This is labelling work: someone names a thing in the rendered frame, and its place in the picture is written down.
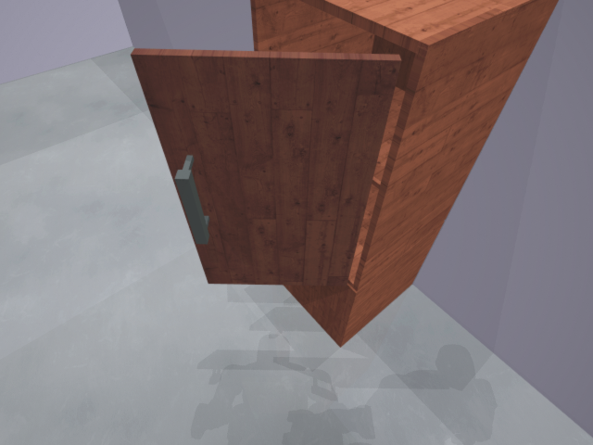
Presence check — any handle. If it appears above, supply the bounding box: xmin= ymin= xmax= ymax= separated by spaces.
xmin=175 ymin=155 xmax=209 ymax=244

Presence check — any cupboard door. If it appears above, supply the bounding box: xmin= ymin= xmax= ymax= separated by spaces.
xmin=131 ymin=48 xmax=401 ymax=286

